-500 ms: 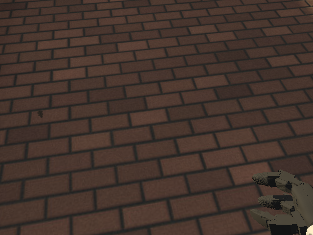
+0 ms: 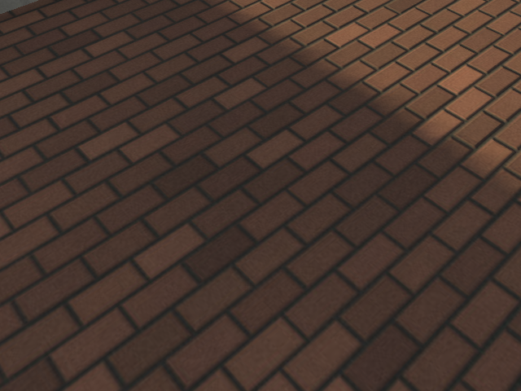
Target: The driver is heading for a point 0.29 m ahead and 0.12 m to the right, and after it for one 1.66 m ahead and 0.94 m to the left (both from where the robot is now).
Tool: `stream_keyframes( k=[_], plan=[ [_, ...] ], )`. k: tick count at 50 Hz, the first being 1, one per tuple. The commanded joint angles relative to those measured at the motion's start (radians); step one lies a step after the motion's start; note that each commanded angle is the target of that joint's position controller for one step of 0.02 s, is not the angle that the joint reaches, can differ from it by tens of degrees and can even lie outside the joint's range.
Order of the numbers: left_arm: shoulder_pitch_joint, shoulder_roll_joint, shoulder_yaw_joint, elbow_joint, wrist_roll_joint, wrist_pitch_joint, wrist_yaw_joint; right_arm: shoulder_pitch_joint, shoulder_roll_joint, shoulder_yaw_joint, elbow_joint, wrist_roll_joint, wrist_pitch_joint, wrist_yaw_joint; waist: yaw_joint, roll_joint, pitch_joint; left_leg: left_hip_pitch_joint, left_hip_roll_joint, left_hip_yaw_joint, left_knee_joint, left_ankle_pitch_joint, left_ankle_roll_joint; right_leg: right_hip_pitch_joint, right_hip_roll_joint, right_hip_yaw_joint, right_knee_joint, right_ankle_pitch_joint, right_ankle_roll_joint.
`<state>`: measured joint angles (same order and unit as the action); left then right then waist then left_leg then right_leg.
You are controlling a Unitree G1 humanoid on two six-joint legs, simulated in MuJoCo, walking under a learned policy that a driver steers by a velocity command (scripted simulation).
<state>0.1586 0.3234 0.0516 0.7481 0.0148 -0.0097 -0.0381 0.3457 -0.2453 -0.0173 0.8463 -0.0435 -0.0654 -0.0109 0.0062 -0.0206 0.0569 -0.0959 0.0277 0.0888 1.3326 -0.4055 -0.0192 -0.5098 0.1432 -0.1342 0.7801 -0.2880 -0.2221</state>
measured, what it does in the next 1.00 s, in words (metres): walks ahead, turning left: left foot, then right foot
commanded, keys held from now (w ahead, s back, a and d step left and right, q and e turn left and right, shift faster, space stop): w+e+shift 0.10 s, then w+q+shift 0.90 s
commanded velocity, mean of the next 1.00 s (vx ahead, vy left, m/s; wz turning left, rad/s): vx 1.00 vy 0.00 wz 0.35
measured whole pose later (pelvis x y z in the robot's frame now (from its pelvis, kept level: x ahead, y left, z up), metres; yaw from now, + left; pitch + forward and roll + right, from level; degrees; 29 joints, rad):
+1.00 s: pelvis +0.96 +0.07 +0.05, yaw +25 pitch +2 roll -2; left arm 0.28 0.31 0.05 0.76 0.04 -0.09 0.01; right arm 0.23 -0.38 -0.08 0.75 -0.03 -0.01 0.04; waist 0.01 0.05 0.00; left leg -0.55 0.01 0.00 1.28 -0.30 0.10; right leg -0.20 -0.02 -0.12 0.44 -0.27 0.02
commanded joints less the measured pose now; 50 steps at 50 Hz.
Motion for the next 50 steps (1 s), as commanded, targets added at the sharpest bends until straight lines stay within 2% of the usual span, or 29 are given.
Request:
stream_keyframes(
  k=[1,3,5,8,10,12,14,16,18,19,20,21,22,23,24,25,27,31,36,38,39,40,41,42,43,44,45,47,50],
  plan=[
    [0.239,0.202,0.074,0.016,0.005,0.008,0.034,-0.132,-0.181,-0.018,-0.212,0.0,-0.072,0.006,0.057,0.079,-0.078,-0.788,0.022,-0.185,0.19,0.054,0.014,0.669,-0.375,0.899,-0.571,-0.149,-0.204],
    [0.186,0.165,0.058,0.014,-0.001,-0.024,0.042,-0.138,-0.159,-0.008,-0.208,-0.029,-0.041,0.004,-0.026,0.145,0.002,-0.643,0.072,-0.188,0.049,0.045,-0.018,0.403,-0.291,0.731,-0.562,0.057,-0.167],
    [0.173,0.137,0.044,0.017,-0.01,-0.053,0.04,-0.155,-0.133,0.0,-0.221,-0.036,0.001,0.01,-0.06,0.135,0.031,-0.548,0.106,-0.162,-0.106,0.018,-0.053,0.218,-0.218,0.612,-0.59,0.121,-0.151],
    [0.197,0.105,0.036,0.039,-0.012,-0.087,0.035,-0.296,-0.065,0.03,-0.274,-0.016,0.001,0.036,-0.013,0.085,0.065,-0.452,0.119,-0.072,-0.458,0.331,-0.034,0.138,-0.13,0.401,-0.64,0.328,-0.082],
    [0.262,0.099,0.034,0.061,-0.031,-0.106,0.02,-0.369,-0.037,0.038,-0.281,0.013,-0.005,0.048,0.059,0.056,0.047,-0.353,0.084,-0.017,-0.649,0.589,0.018,0.185,-0.132,0.335,-0.692,0.452,-0.023],
    [0.303,0.116,0.035,0.082,-0.026,-0.116,0.017,-0.408,-0.061,0.029,-0.283,0.028,-0.005,0.048,0.093,0.02,0.041,-0.373,0.064,-0.005,-0.75,0.671,0.068,0.358,-0.18,0.311,-0.72,0.554,0.016],
    [0.316,0.141,0.036,0.098,-0.007,-0.116,0.028,-0.412,-0.099,0.012,-0.278,0.024,-0.008,0.044,0.089,-0.008,0.013,-0.399,0.015,0.019,-0.813,0.598,0.109,0.553,-0.217,0.257,-0.666,0.806,0.052],
    [0.307,0.182,0.043,0.106,0.017,-0.104,0.049,-0.317,-0.15,-0.012,-0.247,0.024,-0.01,0.042,0.02,-0.071,-0.071,-0.328,-0.067,0.04,-0.804,0.44,0.138,0.685,-0.263,0.206,-0.512,1.171,0.087],
    [0.219,0.198,0.049,0.088,0.057,-0.073,0.068,0.041,-0.209,-0.047,-0.133,0.037,0.001,0.027,-0.167,-0.1,-0.215,-0.048,-0.12,0.034,-0.785,0.303,0.172,0.663,-0.281,0.141,-0.1,1.342,0.107],
    [0.156,0.184,0.044,0.068,0.061,-0.067,0.073,0.247,-0.25,-0.071,-0.076,0.032,0.011,0.016,-0.275,-0.057,-0.271,0.181,-0.061,-0.05,-0.755,0.184,0.211,0.463,-0.237,0.101,0.265,1.149,0.118],
    [0.238,0.022,0.005,0.013,0.027,-0.082,0.049,0.254,-0.345,-0.098,-0.062,0.004,0.017,0.012,-0.144,0.276,-0.304,0.474,0.178,-0.556,-0.775,0.007,0.373,-0.023,-0.061,0.106,0.725,0.177,0.189],
    [0.246,0.046,-0.009,-0.008,0.02,-0.109,0.038,0.171,-0.294,-0.095,-0.069,0.022,0.027,0.029,-0.108,0.282,-0.367,0.525,0.26,-1.004,-1.037,-0.119,0.443,-0.234,-0.011,0.213,0.808,-0.124,0.184],
    [0.145,0.074,-0.016,-0.034,0.022,-0.121,0.041,0.068,-0.254,-0.093,-0.094,0.021,0.022,0.033,-0.093,0.128,-0.218,0.397,0.247,-0.898,-1.081,-0.132,0.419,-0.292,-0.103,0.269,0.75,-0.012,0.171],
    [0.074,0.091,-0.021,-0.046,0.031,-0.128,0.038,0.062,-0.203,-0.085,-0.079,0.029,0.02,0.036,-0.081,-0.008,-0.146,0.25,0.214,-0.782,-1.088,-0.055,0.385,-0.246,-0.146,0.259,0.655,0.029,0.17],
    [0.031,0.08,-0.027,-0.065,0.042,-0.124,0.035,0.067,-0.175,-0.076,-0.062,0.028,0.016,0.032,-0.053,-0.052,-0.075,0.114,0.163,-0.689,-1.1,0.032,0.351,-0.203,-0.174,0.246,0.572,0.025,0.176],
    [0.02,0.067,-0.033,-0.089,0.059,-0.107,0.031,0.073,-0.153,-0.064,-0.041,0.031,0.011,0.025,-0.012,-0.044,-0.033,0.01,0.113,-0.625,-1.114,0.091,0.331,-0.167,-0.188,0.241,0.516,0.006,0.194],
    [0.026,0.04,-0.049,-0.109,0.071,-0.073,0.023,0.085,-0.171,-0.065,-0.029,0.04,-0.006,0.024,0.024,0.008,0.001,-0.102,0.062,-0.56,-1.145,0.134,0.335,-0.15,-0.214,0.217,0.409,-0.036,0.222],
    [-0.212,0.017,-0.078,-0.211,0.044,-0.07,0.004,0.099,-0.193,-0.08,-0.042,0.045,-0.019,0.026,-0.03,0.036,0.082,-0.284,-0.012,-0.472,-1.236,0.298,0.304,-0.066,-0.211,0.132,0.034,0.216,0.272],
    [-0.314,0.014,-0.08,-0.255,0.023,-0.078,0.01,0.188,-0.218,-0.098,-0.018,0.058,-0.014,0.023,-0.11,0.074,0.002,-0.069,0.002,-0.48,-1.135,0.694,0.225,0.037,-0.148,0.124,-0.204,0.406,0.245],
    [-0.253,0.044,-0.066,-0.243,0.023,-0.083,0.023,0.166,-0.235,-0.102,-0.021,0.055,-0.011,0.011,-0.073,0.075,-0.059,-0.015,0.0,-0.48,-1.005,0.891,0.184,0.189,-0.11,0.131,-0.289,0.333,0.226],
    [-0.143,0.088,-0.046,-0.214,0.018,-0.086,0.036,0.153,-0.268,-0.109,-0.024,0.048,-0.013,0.011,-0.019,0.077,-0.145,-0.001,-0.005,-0.476,-0.855,0.999,0.163,0.331,-0.089,0.134,-0.282,0.249,0.213],
    [0.04,0.125,-0.025,-0.169,0.014,-0.092,0.052,0.096,-0.299,-0.116,-0.039,0.045,-0.018,0.016,0.09,0.08,-0.236,-0.074,-0.03,-0.467,-0.645,0.954,0.146,0.543,-0.133,0.168,-0.282,0.199,0.197],
    [0.262,0.195,0.008,-0.132,0.032,-0.094,0.076,0.059,-0.24,-0.101,-0.064,0.04,-0.032,0.019,0.182,0.026,-0.365,-0.205,-0.066,-0.417,-0.369,0.726,0.147,0.784,-0.292,0.302,-0.247,-0.072,0.168],
    [0.304,0.252,0.027,-0.121,0.078,-0.093,0.079,0.175,-0.055,-0.056,-0.098,0.086,-0.032,0.011,0.1,-0.266,-0.519,-0.525,-0.168,-0.291,-0.03,-0.119,0.123,1.073,-0.641,0.791,-0.338,-0.291,0.061],
    [0.254,0.235,0.041,-0.119,0.05,-0.077,0.071,0.135,-0.138,-0.049,-0.119,0.07,-0.012,0.005,0.097,-0.26,-0.525,-0.645,-0.099,-0.224,0.087,-0.054,0.135,1.003,-0.641,1.007,-0.45,-0.46,0.026],
    [0.167,0.126,0.021,-0.125,0.044,-0.075,0.068,0.013,-0.182,-0.061,-0.112,0.045,0.0,0.007,0.1,-0.129,-0.32,-0.691,-0.04,-0.197,0.055,0.066,0.135,0.833,-0.561,0.818,-0.483,-0.43,0.057],
    [0.136,0.071,0.009,-0.106,0.043,-0.076,0.062,-0.044,-0.178,-0.062,-0.119,0.029,0.009,0.02,0.087,-0.038,-0.2,-0.681,-0.01,-0.182,0.012,0.116,0.128,0.699,-0.518,0.656,-0.487,-0.243,0.072],
    [0.171,0.043,0.001,-0.051,0.041,-0.086,0.061,-0.087,-0.129,-0.056,-0.141,0.011,0.033,0.051,0.048,-0.044,-0.093,-0.656,0.034,-0.173,-0.016,0.114,0.117,0.538,-0.459,0.451,-0.525,-0.014,0.095],
    [0.203,0.0,-0.005,0.016,0.006,-0.111,0.04,-0.185,-0.071,-0.034,-0.213,0.008,0.068,0.072,0.006,-0.071,-0.03,-0.72,0.084,-0.154,-0.044,0.124,0.112,0.474,-0.445,0.264,-0.578,0.191,0.128]
  ],
)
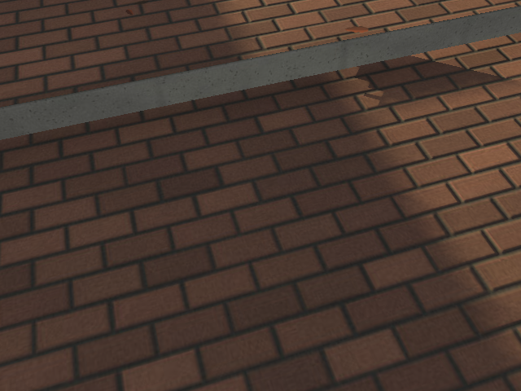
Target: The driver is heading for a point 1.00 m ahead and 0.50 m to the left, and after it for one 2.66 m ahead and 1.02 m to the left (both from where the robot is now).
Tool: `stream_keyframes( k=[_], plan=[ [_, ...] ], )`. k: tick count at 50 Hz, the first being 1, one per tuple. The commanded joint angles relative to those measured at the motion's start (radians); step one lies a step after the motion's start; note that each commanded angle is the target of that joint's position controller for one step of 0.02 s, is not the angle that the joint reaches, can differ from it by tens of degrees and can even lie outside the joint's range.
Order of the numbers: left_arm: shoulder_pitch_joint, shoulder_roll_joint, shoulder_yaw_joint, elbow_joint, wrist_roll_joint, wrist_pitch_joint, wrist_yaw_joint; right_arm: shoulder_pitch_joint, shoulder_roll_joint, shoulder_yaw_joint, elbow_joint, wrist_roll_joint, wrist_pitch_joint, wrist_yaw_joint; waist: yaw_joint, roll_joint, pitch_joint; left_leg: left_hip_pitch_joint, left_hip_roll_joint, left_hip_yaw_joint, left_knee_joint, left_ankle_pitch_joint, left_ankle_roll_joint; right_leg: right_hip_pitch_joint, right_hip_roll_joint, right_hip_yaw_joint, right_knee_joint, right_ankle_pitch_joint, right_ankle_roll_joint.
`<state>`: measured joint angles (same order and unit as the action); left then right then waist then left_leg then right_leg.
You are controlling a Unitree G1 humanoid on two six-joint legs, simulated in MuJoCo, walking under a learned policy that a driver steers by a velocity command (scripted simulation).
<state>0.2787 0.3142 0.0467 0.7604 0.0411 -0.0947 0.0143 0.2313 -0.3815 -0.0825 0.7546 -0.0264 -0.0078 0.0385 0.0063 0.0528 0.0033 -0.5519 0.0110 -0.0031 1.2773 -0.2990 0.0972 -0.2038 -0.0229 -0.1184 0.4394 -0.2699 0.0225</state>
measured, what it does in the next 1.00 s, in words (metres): walks ahead, turning left: left foot, then right foot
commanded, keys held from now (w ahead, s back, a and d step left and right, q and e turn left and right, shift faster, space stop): w+q+shift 0.92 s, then w+shift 0.08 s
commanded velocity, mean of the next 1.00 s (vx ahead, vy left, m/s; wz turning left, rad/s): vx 1.00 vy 0.00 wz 0.97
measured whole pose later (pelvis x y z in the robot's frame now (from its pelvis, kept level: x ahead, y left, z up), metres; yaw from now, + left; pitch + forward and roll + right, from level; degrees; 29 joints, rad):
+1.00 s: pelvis +0.86 +0.26 -0.01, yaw +56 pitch +1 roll -3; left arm 0.53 0.31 0.05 0.89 0.03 -0.10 0.00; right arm -0.05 -0.34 -0.02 0.56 -0.04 0.01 0.10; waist 0.08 0.04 0.03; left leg -0.80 0.04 0.07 0.93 -0.05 0.13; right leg 0.17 0.00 -0.27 0.21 -0.39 0.06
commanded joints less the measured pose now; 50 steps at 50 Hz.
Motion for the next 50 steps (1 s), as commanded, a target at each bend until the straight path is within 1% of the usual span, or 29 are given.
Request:
stream_keyframes(
  k=[1,4,7,9,11,12,13,14,15,16,17,18,19,21,25,29,31,32,33,34,35,36,37,38,41,42,46,49,50],
  plan=[
    [0.071,0.017,0.001,0.01,-0.023,-0.032,-0.015,-0.107,0.068,0.038,-0.154,-0.013,0.013,0.031,-0.007,-0.154,0.036,-0.268,0.103,-0.047,-0.018,0.067,-0.007,0.14,-0.271,0.184,-0.258,0.242,-0.107],
    [0.013,0.046,0.006,0.019,-0.019,-0.044,-0.015,-0.194,0.051,0.051,-0.208,-0.007,0.011,0.052,-0.044,-0.135,0.088,-0.188,0.092,0.01,-0.223,0.255,-0.004,0.049,-0.202,-0.021,-0.319,0.36,-0.074],
    [0.073,0.103,0.016,0.047,-0.018,-0.046,-0.012,-0.285,0.044,0.061,-0.225,-0.007,0.008,0.069,-0.024,-0.086,0.131,-0.032,0.02,0.151,-0.462,0.34,0.043,0.071,-0.169,-0.147,-0.327,0.671,-0.049],
    [0.123,0.163,0.029,0.048,-0.018,-0.03,-0.001,-0.24,0.016,0.053,-0.202,-0.005,0.002,0.061,-0.055,-0.123,0.072,0.068,-0.06,0.207,-0.503,0.281,0.076,0.19,-0.186,-0.165,-0.179,1.127,-0.035],
    [0.093,0.226,0.045,0.029,-0.011,0.006,0.013,-0.007,-0.041,0.025,-0.136,-0.004,-0.004,0.043,-0.191,-0.165,-0.064,0.329,-0.118,0.186,-0.511,0.176,0.118,0.197,-0.235,-0.146,0.162,1.339,-0.043],
    [0.053,0.23,0.047,0.005,-0.006,0.021,0.012,0.21,-0.087,-0.002,-0.067,-0.005,-0.008,0.025,-0.279,-0.15,-0.157,0.587,-0.132,0.127,-0.563,0.143,0.155,0.081,-0.243,-0.123,0.451,1.25,-0.053],
    [0.066,0.184,0.042,0.006,0.008,0.028,-0.001,0.257,-0.133,-0.033,-0.025,0.005,-0.004,-0.005,-0.253,-0.031,-0.152,0.771,-0.089,0.012,-0.62,0.066,0.18,-0.144,-0.123,-0.115,0.812,0.475,-0.035],
    [0.142,0.062,0.011,-0.083,0.009,0.021,-0.014,0.132,-0.258,-0.056,-0.068,-0.007,0.019,-0.019,-0.083,0.216,-0.177,0.945,0.153,-0.474,-0.684,0.147,0.304,-0.525,0.029,-0.064,1.214,-0.26,0.022],
    [0.041,0.127,0.011,-0.162,-0.003,-0.004,-0.011,0.188,-0.267,-0.066,-0.109,-0.005,0.029,-0.024,-0.154,0.084,-0.33,1.026,0.229,-0.762,-0.889,-0.05,0.399,-0.667,0.03,0.161,1.261,-0.196,0.016],
    [-0.036,0.132,0.004,-0.18,-0.005,-0.023,-0.012,0.174,-0.231,-0.062,-0.089,0.002,0.024,-0.034,-0.136,-0.019,-0.194,0.9,0.237,-0.781,-1.006,-0.122,0.36,-0.709,-0.023,0.199,1.16,-0.129,0.007],
    [-0.04,0.127,-0.002,-0.168,-0.004,-0.029,-0.01,0.143,-0.178,-0.049,-0.072,0.005,0.012,-0.04,-0.076,-0.101,-0.051,0.715,0.206,-0.707,-1.036,-0.057,0.32,-0.666,-0.062,0.192,1.037,-0.087,0.006],
    [-0.041,0.114,-0.008,-0.162,0.011,-0.018,-0.008,0.112,-0.154,-0.04,-0.065,0.007,-0.005,-0.047,-0.027,-0.126,0.0,0.568,0.155,-0.621,-1.035,0.039,0.298,-0.587,-0.086,0.195,0.962,-0.108,0.016],
    [-0.002,0.112,-0.01,-0.151,0.027,0.004,-0.007,0.079,-0.128,-0.028,-0.07,0.009,-0.021,-0.051,0.021,-0.135,0.026,0.447,0.119,-0.548,-1.037,0.114,0.292,-0.512,-0.102,0.2,0.9,-0.132,0.031],
    [-0.016,0.091,-0.012,-0.158,0.034,0.044,-0.01,0.072,-0.093,-0.013,-0.065,0.016,-0.047,-0.043,0.052,-0.13,0.053,0.277,0.065,-0.466,-1.065,0.145,0.286,-0.43,-0.124,0.185,0.754,-0.187,0.059],
    [-0.243,0.023,-0.041,-0.247,0.001,0.046,-0.031,0.069,-0.104,-0.024,-0.06,0.018,-0.07,-0.03,-0.002,-0.068,0.101,0.101,-0.041,-0.368,-1.112,0.22,0.21,-0.259,-0.09,0.138,0.366,0.22,0.059],
    [-0.273,0.063,-0.03,-0.247,-0.022,0.039,-0.031,0.129,-0.129,-0.04,-0.038,0.029,-0.068,-0.025,-0.049,-0.021,0.04,0.271,-0.006,-0.414,-1.031,0.419,0.139,-0.117,-0.026,0.146,0.154,0.338,0.023],
    [-0.147,0.126,-0.003,-0.209,-0.022,0.035,-0.015,0.13,-0.165,-0.049,-0.034,0.019,-0.062,-0.032,0.011,-0.026,-0.052,0.383,-0.008,-0.424,-0.829,0.657,0.094,0.022,0.029,0.147,0.12,0.177,0.009],
    [0.026,0.162,0.017,-0.171,-0.021,0.03,-0.001,0.094,-0.193,-0.053,-0.036,0.016,-0.062,-0.028,0.123,-0.054,-0.142,0.352,-0.039,-0.385,-0.602,0.718,0.066,0.213,0.035,0.125,0.109,0.099,0.001],
    [0.24,0.222,0.043,-0.132,-0.005,0.025,0.022,0.057,-0.131,-0.034,-0.053,0.012,-0.074,-0.024,0.223,-0.091,-0.249,0.204,-0.086,-0.333,-0.297,0.584,0.044,0.461,-0.08,0.22,0.132,-0.088,-0.023],
    [0.316,0.297,0.058,-0.117,0.037,0.021,0.032,0.08,0.045,0.011,-0.103,0.031,-0.082,-0.029,0.184,-0.37,-0.331,-0.08,-0.196,-0.226,0.025,-0.214,0.029,0.652,-0.375,0.655,-0.025,-0.486,-0.067],
    [0.178,0.299,0.066,-0.134,0.027,0.026,0.02,0.142,0.015,0.026,-0.137,0.041,-0.075,-0.033,0.075,-0.492,-0.352,-0.217,-0.145,-0.164,0.151,-0.177,0.036,0.586,-0.458,1.064,-0.206,-0.606,-0.124],
    [0.054,0.182,0.047,-0.159,0.018,0.032,0.016,0.07,-0.043,0.019,-0.104,0.013,-0.056,-0.035,0.069,-0.286,-0.192,-0.249,-0.06,-0.13,0.163,-0.06,0.034,0.436,-0.408,0.909,-0.202,-0.65,-0.134],
    [0.023,0.124,0.033,-0.148,0.012,0.036,0.01,0.022,-0.056,0.017,-0.104,-0.002,-0.044,-0.021,0.063,-0.163,-0.1,-0.233,-0.016,-0.1,0.114,-0.002,0.024,0.314,-0.36,0.711,-0.182,-0.484,-0.127],
    [0.026,0.104,0.027,-0.126,0.015,0.036,0.008,-0.014,-0.048,0.016,-0.106,-0.009,-0.032,-0.004,0.054,-0.114,-0.052,-0.21,0.014,-0.09,0.083,0.011,0.014,0.237,-0.317,0.57,-0.186,-0.32,-0.109],
    [0.099,0.049,0.011,-0.028,-0.011,0.008,-0.007,-0.09,0.027,0.038,-0.158,-0.014,0.005,0.031,0.024,-0.133,0.04,-0.237,0.071,-0.079,0.053,0.038,0.002,0.141,-0.26,0.305,-0.234,-0.044,-0.071],
    [0.101,0.056,0.012,-0.02,-0.017,-0.004,-0.014,-0.108,0.036,0.043,-0.182,-0.012,0.011,0.037,0.012,-0.15,0.042,-0.254,0.077,-0.07,0.039,0.074,-0.001,0.134,-0.274,0.252,-0.243,0.054,-0.075],
    [0.067,0.068,0.013,0.009,-0.011,-0.028,-0.02,-0.233,0.02,0.052,-0.244,-0.004,0.017,0.05,-0.023,-0.124,0.102,-0.234,0.073,-0.007,-0.157,0.249,-0.001,0.086,-0.221,-0.004,-0.311,0.309,-0.06],
    [0.151,0.089,0.015,0.057,-0.006,-0.029,-0.015,-0.335,0.047,0.073,-0.261,-0.013,0.006,0.068,0.004,-0.078,0.162,-0.117,0.02,0.098,-0.426,0.289,0.048,0.1,-0.191,-0.11,-0.375,0.513,-0.053],
    [0.173,0.108,0.016,0.065,-0.008,-0.027,-0.013,-0.341,0.053,0.076,-0.254,-0.014,0.001,0.068,0.003,-0.083,0.159,-0.048,-0.014,0.134,-0.487,0.284,0.069,0.12,-0.198,-0.129,-0.363,0.716,-0.05]
  ],
)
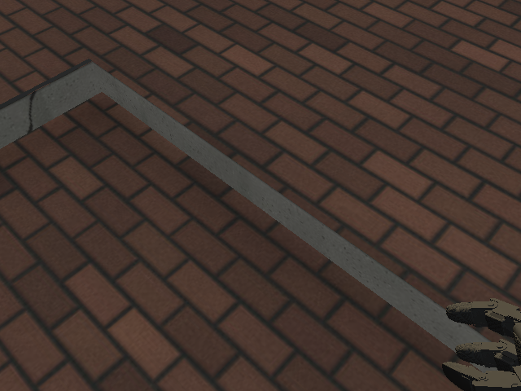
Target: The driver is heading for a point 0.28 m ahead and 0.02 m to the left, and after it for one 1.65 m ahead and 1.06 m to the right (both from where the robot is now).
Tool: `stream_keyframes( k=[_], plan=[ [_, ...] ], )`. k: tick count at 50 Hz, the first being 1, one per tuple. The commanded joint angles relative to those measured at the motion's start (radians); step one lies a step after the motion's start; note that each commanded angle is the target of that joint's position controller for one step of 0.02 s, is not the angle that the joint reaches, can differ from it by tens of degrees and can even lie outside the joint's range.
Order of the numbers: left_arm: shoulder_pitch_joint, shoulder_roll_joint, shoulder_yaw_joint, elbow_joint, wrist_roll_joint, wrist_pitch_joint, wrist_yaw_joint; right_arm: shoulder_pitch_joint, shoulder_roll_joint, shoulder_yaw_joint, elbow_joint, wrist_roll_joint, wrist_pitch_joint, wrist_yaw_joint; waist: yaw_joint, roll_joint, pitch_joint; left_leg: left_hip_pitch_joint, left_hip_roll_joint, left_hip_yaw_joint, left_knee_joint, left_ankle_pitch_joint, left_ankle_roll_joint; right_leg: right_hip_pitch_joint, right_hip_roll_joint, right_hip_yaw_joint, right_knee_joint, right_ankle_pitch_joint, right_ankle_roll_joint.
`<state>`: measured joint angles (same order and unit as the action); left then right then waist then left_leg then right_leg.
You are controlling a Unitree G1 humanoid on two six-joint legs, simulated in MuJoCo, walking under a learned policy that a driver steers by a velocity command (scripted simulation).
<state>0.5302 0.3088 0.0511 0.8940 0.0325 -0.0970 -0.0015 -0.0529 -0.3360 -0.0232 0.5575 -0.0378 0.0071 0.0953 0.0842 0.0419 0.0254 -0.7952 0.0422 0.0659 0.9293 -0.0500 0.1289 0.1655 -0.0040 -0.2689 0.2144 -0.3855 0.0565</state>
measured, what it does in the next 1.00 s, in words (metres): walks ahead, turning right: left foot, then right foot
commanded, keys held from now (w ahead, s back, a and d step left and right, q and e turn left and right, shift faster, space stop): w+shift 0.04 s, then shift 0.38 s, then e+shift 0.58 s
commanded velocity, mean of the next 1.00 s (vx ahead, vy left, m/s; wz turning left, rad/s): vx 0.27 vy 0.00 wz -0.19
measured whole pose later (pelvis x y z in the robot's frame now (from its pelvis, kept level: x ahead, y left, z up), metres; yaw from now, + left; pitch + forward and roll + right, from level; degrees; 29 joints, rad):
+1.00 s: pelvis +0.43 +0.03 +0.01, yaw -16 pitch +2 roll +1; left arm 0.22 0.32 0.11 0.77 0.01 0.07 -0.01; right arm 0.13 -0.29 -0.02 0.77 0.00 0.00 -0.06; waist 0.05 -0.03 0.06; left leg -0.29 -0.09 -0.14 0.51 -0.33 0.02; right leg -0.38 0.20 0.31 0.43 -0.05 -0.03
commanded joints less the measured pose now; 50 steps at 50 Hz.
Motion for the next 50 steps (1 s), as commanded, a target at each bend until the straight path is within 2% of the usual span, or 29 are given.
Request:
stream_keyframes(
  k=[1,3,4,5,6,7,8,9,10,12,14,16,18,21,23,26,27,28,29,30,31,32,35,38,41,45,47,49,50],
  plan=[
    [-0.052,0.134,0.012,-0.059,-0.002,-0.02,0.008,-0.044,0.001,0.014,-0.041,-0.005,-0.018,0.005,-0.084,-0.09,0.111,0.262,-0.09,0.097,-0.165,0.022,0.054,-0.2,-0.231,0.016,-0.097,1.095,-0.087],
    [-0.055,0.204,0.024,-0.056,-0.001,0.007,0.02,0.105,-0.041,-0.001,0.019,-0.015,-0.031,-0.017,-0.179,-0.142,0.009,0.422,-0.17,0.098,-0.218,-0.087,0.079,-0.105,-0.256,0.016,0.153,1.452,-0.1],
    [-0.083,0.22,0.026,-0.063,-0.004,0.019,0.026,0.284,-0.064,-0.015,0.083,-0.018,-0.042,-0.028,-0.256,-0.16,-0.08,0.607,-0.188,0.061,-0.271,-0.089,0.097,-0.13,-0.263,0.03,0.383,1.486,-0.111],
    [-0.118,0.213,0.022,-0.074,-0.015,0.024,0.027,0.461,-0.084,-0.03,0.151,-0.027,-0.053,-0.044,-0.336,-0.145,-0.141,0.83,-0.157,-0.002,-0.443,0.052,0.116,-0.231,-0.225,0.007,0.667,1.319,-0.107],
    [-0.045,0.099,0.005,-0.091,0.001,0.022,0.013,0.434,-0.154,-0.05,0.179,-0.031,-0.051,-0.067,-0.207,0.025,-0.192,1.089,0.049,-0.22,-0.33,0.261,0.11,-0.524,-0.103,0.04,1.007,0.158,-0.088],
    [0.058,0.081,-0.007,-0.15,-0.055,0.034,0.017,0.409,-0.245,-0.079,0.126,-0.015,-0.042,-0.079,-0.154,0.162,-0.45,1.369,0.367,-0.74,-0.33,0.688,0.318,-0.806,0.002,0.176,1.424,-0.218,-0.055],
    [-0.103,0.131,0.001,-0.171,-0.04,0.028,0.028,0.451,-0.203,-0.081,0.121,0.019,-0.04,-0.092,-0.212,-0.061,-0.46,1.266,0.313,-0.642,-0.393,0.89,0.287,-0.819,-0.037,0.3,1.407,-0.058,-0.058],
    [-0.145,0.089,-0.013,-0.185,-0.054,0.021,0.026,0.4,-0.178,-0.076,0.152,0.029,-0.048,-0.102,-0.165,-0.032,-0.298,1.12,0.287,-0.528,-0.44,0.861,0.272,-0.854,-0.062,0.299,1.326,-0.023,-0.057],
    [-0.158,0.076,-0.018,-0.165,-0.037,0.022,0.025,0.357,-0.113,-0.059,0.168,0.026,-0.055,-0.105,-0.116,-0.107,-0.146,0.933,0.235,-0.448,-0.495,0.774,0.216,-0.831,-0.089,0.292,1.204,-0.013,-0.054],
    [-0.123,0.05,-0.022,-0.141,-0.008,0.057,0.012,0.306,-0.047,-0.032,0.181,0.032,-0.066,-0.114,-0.045,-0.106,-0.056,0.699,0.177,-0.327,-0.595,0.758,0.17,-0.699,-0.102,0.293,1.057,-0.009,-0.04],
    [-0.124,0.021,-0.02,-0.14,0.001,0.077,0.002,0.323,-0.044,-0.027,0.211,0.036,-0.082,-0.103,-0.02,-0.082,-0.061,0.627,0.133,-0.248,-0.621,0.838,0.141,-0.627,-0.093,0.274,0.911,0.016,-0.034],
    [-0.153,-0.016,-0.027,-0.144,-0.001,0.08,-0.003,0.312,-0.052,-0.03,0.226,0.027,-0.086,-0.094,-0.013,-0.043,-0.081,0.608,0.072,-0.162,-0.634,0.862,0.113,-0.606,-0.067,0.238,0.782,0.122,-0.043],
    [-0.211,-0.028,-0.032,-0.153,-0.012,0.074,-0.003,0.298,-0.029,-0.024,0.241,0.029,-0.085,-0.089,-0.03,0.011,-0.077,0.59,0.015,-0.088,-0.644,0.802,0.067,-0.562,-0.044,0.207,0.607,0.276,-0.056],
    [-0.302,-0.015,-0.031,-0.158,-0.018,0.069,0.005,0.36,-0.016,-0.02,0.282,0.034,-0.083,-0.09,-0.088,0.032,-0.072,0.65,0.023,-0.089,-0.636,0.688,0.031,-0.534,-0.021,0.201,0.468,0.444,-0.072],
    [-0.287,0.002,-0.028,-0.138,-0.016,0.062,0.01,0.353,-0.021,-0.02,0.294,0.024,-0.082,-0.099,-0.085,0.037,-0.06,0.699,0.073,-0.087,-0.608,0.645,0.025,-0.513,-0.019,0.221,0.42,0.432,-0.098],
    [-0.143,0.068,0.002,-0.085,0.006,0.041,0.004,0.308,-0.069,-0.038,0.292,0.029,-0.067,-0.128,-0.009,0.0,-0.053,0.737,0.066,-0.047,-0.34,0.659,-0.017,-0.402,0.041,0.212,0.285,0.39,-0.147],
    [-0.085,0.121,0.019,-0.073,0.004,0.032,0.002,0.323,-0.091,-0.045,0.276,0.028,-0.063,-0.135,0.006,-0.055,-0.088,0.686,-0.004,-0.01,-0.133,0.439,-0.05,-0.307,-0.021,0.299,0.254,0.72,-0.181],
    [-0.074,0.224,0.049,-0.088,-0.004,0.038,0.001,0.417,-0.046,-0.04,0.252,0.03,-0.057,-0.138,-0.037,-0.265,-0.159,0.459,-0.178,0.039,0.249,-0.233,-0.104,-0.139,-0.272,0.607,0.299,1.344,-0.358],
    [-0.096,0.205,0.045,-0.097,-0.035,0.056,-0.004,0.475,0.004,-0.024,0.251,0.01,-0.041,-0.131,-0.082,-0.294,-0.283,0.319,-0.217,-0.08,0.401,-0.587,-0.121,-0.062,-0.369,0.84,0.216,1.419,-0.47],
    [-0.164,0.164,0.045,-0.125,-0.052,0.071,-0.007,0.459,-0.008,-0.023,0.262,-0.01,-0.024,-0.126,-0.093,-0.159,-0.239,0.304,-0.146,-0.153,0.444,-0.532,-0.13,-0.157,-0.34,0.803,0.178,1.127,-0.456],
    [-0.233,0.114,0.036,-0.143,-0.043,0.089,-0.004,0.388,-0.027,-0.028,0.252,-0.01,-0.012,-0.125,-0.096,-0.07,-0.137,0.278,-0.111,-0.157,0.406,-0.476,-0.137,-0.276,-0.275,0.737,0.148,0.868,-0.418],
    [-0.266,0.084,0.028,-0.15,-0.036,0.104,-0.001,0.331,-0.03,-0.029,0.231,-0.008,-0.003,-0.125,-0.105,-0.035,-0.069,0.267,-0.084,-0.154,0.332,-0.441,-0.146,-0.363,-0.216,0.689,0.109,0.686,-0.371],
    [-0.271,0.102,0.04,-0.15,-0.025,0.125,-0.001,0.307,-0.005,-0.02,0.203,-0.004,0.029,-0.125,-0.11,-0.09,-0.081,0.346,-0.09,-0.131,0.175,-0.374,-0.168,-0.454,-0.116,0.646,0.068,0.437,-0.296],
    [-0.257,0.139,0.062,-0.155,-0.02,0.133,0.0,0.252,0.0,-0.016,0.183,0.01,0.034,-0.133,-0.081,-0.121,-0.098,0.337,-0.102,-0.141,0.029,-0.359,-0.176,-0.436,-0.093,0.703,0.057,0.24,-0.256],
    [-0.262,0.152,0.076,-0.165,-0.014,0.144,0.003,0.198,-0.016,-0.018,0.163,0.016,0.031,-0.14,-0.054,-0.161,-0.096,0.33,-0.11,-0.165,-0.06,-0.326,-0.174,-0.423,-0.081,0.783,0.027,0.036,-0.228],
    [-0.276,0.159,0.09,-0.168,-0.011,0.155,0.0,0.178,-0.022,-0.017,0.154,0.03,0.007,-0.144,-0.037,-0.185,-0.088,0.381,-0.137,-0.183,-0.188,-0.322,-0.153,-0.408,-0.06,0.852,0.023,-0.019,-0.199],
    [-0.307,0.159,0.095,-0.175,-0.011,0.159,-0.005,0.214,-0.029,-0.019,0.161,0.04,-0.007,-0.148,-0.053,-0.206,-0.083,0.466,-0.156,-0.185,-0.297,-0.331,-0.131,-0.44,-0.044,0.877,0.027,-0.005,-0.177],
    [-0.368,0.144,0.092,-0.192,-0.019,0.158,-0.011,0.308,-0.043,-0.025,0.184,0.038,-0.019,-0.162,-0.109,-0.22,-0.074,0.651,-0.159,-0.174,-0.52,-0.28,-0.099,-0.546,0.007,0.865,0.032,-0.06,-0.11],
    [-0.362,0.111,0.082,-0.199,-0.028,0.151,-0.011,0.339,-0.096,-0.039,0.186,0.031,-0.026,-0.174,-0.116,-0.155,-0.078,0.761,-0.057,-0.249,-0.679,-0.303,-0.07,-0.63,0.078,0.799,0.098,-0.146,-0.047]
  ],
)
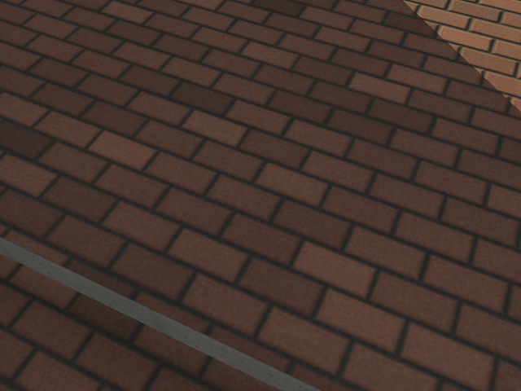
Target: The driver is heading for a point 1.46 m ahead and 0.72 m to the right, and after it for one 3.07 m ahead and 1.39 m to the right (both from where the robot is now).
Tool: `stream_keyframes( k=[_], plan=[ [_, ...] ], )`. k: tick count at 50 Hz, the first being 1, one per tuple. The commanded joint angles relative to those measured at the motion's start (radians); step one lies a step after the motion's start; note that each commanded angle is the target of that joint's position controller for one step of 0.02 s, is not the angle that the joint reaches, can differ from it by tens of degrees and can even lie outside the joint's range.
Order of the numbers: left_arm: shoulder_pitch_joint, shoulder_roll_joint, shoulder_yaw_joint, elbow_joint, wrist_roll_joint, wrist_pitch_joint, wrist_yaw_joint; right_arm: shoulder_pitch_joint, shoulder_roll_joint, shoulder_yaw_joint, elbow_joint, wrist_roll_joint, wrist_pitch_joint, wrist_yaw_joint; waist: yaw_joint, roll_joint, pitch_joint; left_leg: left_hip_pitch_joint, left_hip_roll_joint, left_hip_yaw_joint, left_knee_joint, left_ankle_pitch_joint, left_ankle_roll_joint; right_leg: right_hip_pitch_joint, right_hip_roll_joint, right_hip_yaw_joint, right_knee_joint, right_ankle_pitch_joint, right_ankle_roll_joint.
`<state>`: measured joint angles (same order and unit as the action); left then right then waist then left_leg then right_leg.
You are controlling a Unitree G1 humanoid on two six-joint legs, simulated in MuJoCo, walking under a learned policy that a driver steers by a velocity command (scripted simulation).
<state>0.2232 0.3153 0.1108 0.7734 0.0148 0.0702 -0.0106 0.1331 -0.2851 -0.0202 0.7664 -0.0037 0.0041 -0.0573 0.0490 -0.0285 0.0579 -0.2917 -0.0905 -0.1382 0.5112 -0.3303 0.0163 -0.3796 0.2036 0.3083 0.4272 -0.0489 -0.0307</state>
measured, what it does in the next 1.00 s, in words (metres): walks ahead, turning right: right foot, then left foot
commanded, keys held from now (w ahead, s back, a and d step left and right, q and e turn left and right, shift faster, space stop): e+shift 0.58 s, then w+e+shift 0.04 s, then w+shift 0.26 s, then w+q+shift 0.12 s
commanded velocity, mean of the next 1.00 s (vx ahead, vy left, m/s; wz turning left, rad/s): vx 0.23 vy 0.00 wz -0.75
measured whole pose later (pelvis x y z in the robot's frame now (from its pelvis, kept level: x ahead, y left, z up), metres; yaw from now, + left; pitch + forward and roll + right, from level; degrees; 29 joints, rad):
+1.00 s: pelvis +0.10 -0.07 +0.01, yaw -43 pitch +2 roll +0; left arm 0.20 0.30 0.02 0.71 0.05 -0.04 -0.04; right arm 0.37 -0.27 -0.04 0.77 -0.03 -0.07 0.02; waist -0.04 -0.05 -0.04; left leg -0.21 -0.04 -0.01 0.43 -0.27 0.05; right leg -0.43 0.06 0.07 1.00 -0.32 -0.08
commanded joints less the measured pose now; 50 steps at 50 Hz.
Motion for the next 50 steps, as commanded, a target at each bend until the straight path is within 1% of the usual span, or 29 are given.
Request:
stream_keyframes(
  k=[1,2,3,4,5,8,11,16,20,21,22,23,24,25,27,28,29,31,33,38,41,42,43,44,45,46,47,48,50],
  plan=[
    [-0.029,0.044,0.009,-0.099,-0.028,-0.02,0.003,0.111,-0.259,-0.067,-0.054,-0.017,-0.02,-0.027,-0.054,0.166,-0.141,0.286,0.364,-0.355,-0.372,-0.177,0.144,-0.187,-0.002,0.007,0.187,-0.537,0.092],
    [0.003,0.118,0.025,-0.073,0.009,-0.028,0.009,-0.044,-0.248,-0.064,-0.084,-0.039,-0.013,-0.023,-0.016,0.193,-0.065,0.145,0.482,-0.411,-0.389,-0.051,0.22,-0.254,-0.019,-0.169,0.471,-0.481,0.102],
    [-0.008,0.173,0.04,-0.062,0.02,-0.027,0.006,-0.053,-0.15,-0.042,-0.099,-0.033,-0.007,-0.02,-0.009,0.106,-0.073,0.081,0.446,-0.289,-0.331,0.132,0.224,-0.184,-0.102,-0.189,0.607,-0.427,0.107],
    [0.024,0.149,0.037,-0.052,0.024,-0.02,-0.002,-0.084,-0.102,-0.026,-0.105,-0.026,-0.006,-0.016,0.02,0.08,-0.072,0.061,0.368,-0.163,-0.281,0.265,0.189,-0.156,-0.104,-0.199,0.69,-0.381,0.095],
    [0.051,0.126,0.031,-0.045,0.028,-0.009,-0.01,-0.093,-0.097,-0.022,-0.112,-0.023,-0.007,-0.014,0.031,0.097,-0.079,0.083,0.32,-0.074,-0.246,0.354,0.165,-0.164,-0.111,-0.214,0.769,-0.352,0.091],
    [0.004,0.106,0.01,-0.068,0.004,0.014,-0.038,-0.013,-0.113,-0.026,-0.112,-0.031,-0.005,-0.003,-0.025,0.152,-0.059,0.182,0.287,0.053,-0.194,0.526,0.163,-0.233,-0.153,-0.278,0.756,-0.328,0.108],
    [-0.084,0.091,-0.005,-0.11,-0.002,0.016,-0.055,0.099,-0.153,-0.047,-0.086,-0.03,-0.008,0.005,-0.089,0.179,-0.069,0.316,0.341,0.065,-0.165,0.629,0.185,-0.26,-0.192,-0.306,0.628,-0.361,0.124],
    [-0.125,0.071,-0.02,-0.147,-0.014,0.021,-0.066,0.094,-0.185,-0.071,-0.086,-0.034,-0.01,0.032,-0.091,0.22,-0.095,0.28,0.376,0.182,-0.124,0.653,0.157,-0.077,-0.21,-0.377,0.406,-0.391,0.088],
    [-0.125,0.078,-0.015,-0.163,-0.014,0.02,-0.06,0.093,-0.198,-0.085,-0.081,-0.013,-0.01,0.051,-0.078,0.244,-0.112,0.244,0.409,0.247,-0.03,0.628,0.106,0.061,-0.185,-0.429,0.208,-0.366,0.039],
    [-0.09,0.077,-0.013,-0.155,-0.005,0.015,-0.054,0.083,-0.198,-0.087,-0.081,0.0,-0.007,0.054,-0.045,0.213,-0.12,0.199,0.409,0.281,0.045,0.578,0.07,0.138,-0.178,-0.428,0.097,-0.291,0.02],
    [-0.017,0.102,-0.003,-0.129,0.01,0.002,-0.04,0.103,-0.19,-0.088,-0.073,0.005,-0.005,0.056,-0.001,0.118,-0.142,0.091,0.382,0.325,0.186,0.446,0.013,0.282,-0.185,-0.358,-0.034,-0.168,-0.007],
    [0.04,0.227,0.024,-0.119,0.02,-0.012,-0.02,0.133,-0.142,-0.076,-0.096,-0.009,0.001,0.058,0.003,-0.14,-0.137,-0.19,0.283,0.375,0.442,-0.046,-0.054,0.452,-0.395,-0.039,-0.113,0.088,-0.064],
    [0.089,0.356,0.058,-0.131,0.001,-0.02,-0.015,0.043,-0.084,-0.053,-0.186,-0.035,0.015,0.045,0.028,-0.275,-0.15,-0.394,0.128,0.241,0.584,-0.369,-0.102,0.443,-0.6,0.264,-0.064,0.51,-0.249],
    [0.116,0.298,0.056,-0.126,-0.013,-0.022,-0.01,0.008,-0.121,-0.056,-0.175,-0.043,0.026,0.036,0.059,-0.107,-0.168,-0.402,0.168,0.131,0.672,-0.327,-0.102,0.468,-0.564,0.173,-0.046,0.507,-0.287],
    [-0.038,0.206,0.023,-0.142,-0.007,-0.012,0.007,0.034,-0.126,-0.058,-0.143,-0.018,0.017,0.038,-0.027,-0.083,-0.051,-0.367,0.188,0.099,0.605,-0.133,-0.089,0.326,-0.412,0.022,-0.067,0.306,-0.215],
    [-0.079,0.182,0.015,-0.156,-0.014,-0.009,0.014,0.039,-0.145,-0.064,-0.142,-0.026,0.015,0.039,-0.043,-0.11,-0.048,-0.342,0.18,0.1,0.579,-0.084,-0.087,0.301,-0.369,0.003,-0.07,0.287,-0.191],
    [-0.085,0.173,0.01,-0.162,-0.014,-0.008,0.013,0.064,-0.151,-0.065,-0.126,-0.035,0.018,0.042,-0.05,-0.109,-0.074,-0.306,0.16,0.107,0.581,-0.057,-0.089,0.29,-0.348,-0.008,-0.061,0.327,-0.188],
    [-0.039,0.191,0.015,-0.153,-0.009,-0.014,-0.002,0.071,-0.143,-0.06,-0.125,-0.042,0.018,0.057,-0.038,-0.075,-0.136,-0.264,0.139,0.106,0.52,-0.032,-0.087,0.272,-0.319,0.049,-0.124,-0.128,-0.198],
    [-0.02,0.189,0.012,-0.148,0.004,-0.024,-0.011,0.037,-0.132,-0.055,-0.128,-0.043,0.016,0.068,-0.015,-0.116,-0.101,-0.289,0.125,0.12,0.423,-0.025,-0.087,0.256,-0.32,0.119,-0.2,-0.495,-0.211],
    [0.052,0.179,-0.003,-0.105,0.015,-0.071,-0.011,-0.033,-0.101,-0.041,-0.136,-0.037,-0.024,0.083,0.014,-0.114,-0.039,-0.214,0.115,0.132,0.18,0.019,-0.064,0.218,-0.337,0.147,-0.207,-0.493,-0.206],
    [0.001,0.171,-0.015,-0.111,0.006,-0.092,-0.015,0.035,-0.091,-0.038,-0.116,-0.022,-0.046,0.078,-0.044,-0.087,-0.02,0.031,0.092,0.165,0.036,0.039,-0.014,0.056,-0.33,0.144,-0.198,-0.478,-0.196],
    [-0.028,0.162,-0.02,-0.116,0.002,-0.097,-0.014,0.111,-0.089,-0.039,-0.092,-0.024,-0.055,0.071,-0.096,-0.05,-0.017,0.162,0.085,0.179,-0.042,0.088,0.003,-0.02,-0.307,0.13,-0.153,-0.493,-0.181],
    [-0.048,0.127,-0.032,-0.123,0.001,-0.107,-0.01,0.213,-0.109,-0.046,-0.059,-0.031,-0.069,0.06,-0.149,0.003,-0.031,0.319,0.102,0.141,-0.086,0.049,0.015,-0.121,-0.259,0.099,-0.053,-0.487,-0.156],
    [-0.101,0.055,-0.056,-0.153,-0.003,-0.124,-0.008,0.339,-0.185,-0.061,-0.038,-0.054,-0.083,0.046,-0.213,0.165,-0.052,0.433,0.278,-0.085,-0.221,-0.163,0.046,-0.232,-0.16,-0.027,0.216,-0.423,-0.11],
    [-0.134,0.039,-0.065,-0.21,-0.018,-0.136,-0.008,0.394,-0.299,-0.093,-0.017,-0.057,-0.079,0.052,-0.203,0.332,-0.062,0.456,0.457,-0.539,-0.385,-0.483,0.153,-0.417,-0.05,-0.156,0.456,-0.462,-0.09],
    [-0.129,0.079,-0.062,-0.198,0.01,-0.135,-0.003,0.333,-0.234,-0.083,-0.02,-0.049,-0.078,0.063,-0.149,0.182,0.014,0.377,0.486,-0.595,-0.376,-0.498,0.191,-0.471,-0.119,-0.115,0.604,-0.401,-0.091],
    [-0.108,0.091,-0.059,-0.175,0.026,-0.137,-0.013,0.272,-0.175,-0.068,-0.036,-0.031,-0.078,0.074,-0.105,0.11,0.018,0.339,0.436,-0.512,-0.347,-0.449,0.188,-0.465,-0.165,-0.138,0.647,-0.314,-0.08],
    [-0.084,0.101,-0.06,-0.158,0.04,-0.14,-0.025,0.236,-0.148,-0.061,-0.047,-0.025,-0.081,0.08,-0.077,0.101,-0.012,0.314,0.384,-0.426,-0.35,-0.376,0.178,-0.425,-0.208,-0.189,0.644,-0.26,-0.061],
    [-0.104,0.082,-0.068,-0.16,0.064,-0.139,-0.037,0.24,-0.128,-0.052,-0.041,-0.014,-0.092,0.077,-0.075,0.116,-0.02,0.239,0.295,-0.308,-0.377,-0.189,0.187,-0.359,-0.227,-0.254,0.639,-0.208,-0.013]
  ],
)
